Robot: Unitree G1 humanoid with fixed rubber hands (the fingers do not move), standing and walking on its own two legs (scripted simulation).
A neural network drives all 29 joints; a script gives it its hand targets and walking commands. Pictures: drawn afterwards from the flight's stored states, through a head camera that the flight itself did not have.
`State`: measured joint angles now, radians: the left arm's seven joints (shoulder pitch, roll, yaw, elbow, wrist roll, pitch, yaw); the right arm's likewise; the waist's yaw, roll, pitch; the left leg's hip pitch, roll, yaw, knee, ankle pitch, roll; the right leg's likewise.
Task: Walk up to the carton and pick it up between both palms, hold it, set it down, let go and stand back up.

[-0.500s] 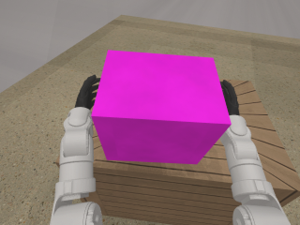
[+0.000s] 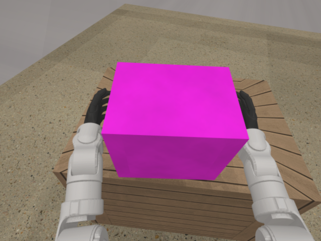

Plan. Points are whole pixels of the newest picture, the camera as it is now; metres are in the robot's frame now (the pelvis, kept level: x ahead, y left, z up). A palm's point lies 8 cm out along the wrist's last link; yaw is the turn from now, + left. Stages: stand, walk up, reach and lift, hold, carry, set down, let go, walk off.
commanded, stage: set down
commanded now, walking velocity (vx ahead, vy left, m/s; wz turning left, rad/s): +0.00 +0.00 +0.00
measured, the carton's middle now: (169, 126) +0.38 -0.01 +0.08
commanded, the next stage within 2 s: none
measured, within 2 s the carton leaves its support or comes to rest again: rests again in 1.80 s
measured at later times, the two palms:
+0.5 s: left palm (107, 126) +0.37 +0.16 +0.09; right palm (248, 129) +0.36 -0.21 +0.09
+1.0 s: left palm (112, 130) +0.38 +0.15 +0.06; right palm (245, 132) +0.37 -0.22 +0.07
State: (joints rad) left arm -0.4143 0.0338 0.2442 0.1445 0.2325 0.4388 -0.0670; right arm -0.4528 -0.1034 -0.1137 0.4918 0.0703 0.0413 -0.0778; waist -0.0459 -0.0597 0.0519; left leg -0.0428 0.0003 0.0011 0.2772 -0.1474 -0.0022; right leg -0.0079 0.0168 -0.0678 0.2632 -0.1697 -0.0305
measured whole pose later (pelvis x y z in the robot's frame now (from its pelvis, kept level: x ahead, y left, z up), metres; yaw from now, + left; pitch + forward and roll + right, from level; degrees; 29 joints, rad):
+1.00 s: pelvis +0.01 +0.00 +0.00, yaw -2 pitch +3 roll +0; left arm -0.54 0.03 0.24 0.70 0.19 0.06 0.04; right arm -0.56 -0.12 -0.29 0.87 -0.08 -0.19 0.01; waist 0.00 -0.03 -0.01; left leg -0.19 0.02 0.04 0.28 -0.14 -0.01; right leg -0.16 0.03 -0.06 0.26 -0.15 -0.04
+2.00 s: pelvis +0.00 +0.00 +0.00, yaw -3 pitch +12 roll +0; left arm -0.63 0.05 0.26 1.03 0.17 -0.24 0.09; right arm -0.64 -0.13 -0.37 1.06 -0.14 -0.34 0.02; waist 0.01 0.01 -0.08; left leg -0.40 0.03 0.05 0.34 -0.14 0.00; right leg -0.37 0.03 -0.05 0.30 -0.14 -0.04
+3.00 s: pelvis +0.00 +0.00 -0.01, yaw -4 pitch +14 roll +0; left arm -0.67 0.04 0.37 1.11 0.25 -0.37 0.08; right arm -0.68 -0.13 -0.43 1.15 -0.19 -0.42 0.04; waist 0.01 -0.01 -0.09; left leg -0.47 0.03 0.08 0.38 -0.16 0.00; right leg -0.46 0.03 -0.04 0.37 -0.15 -0.04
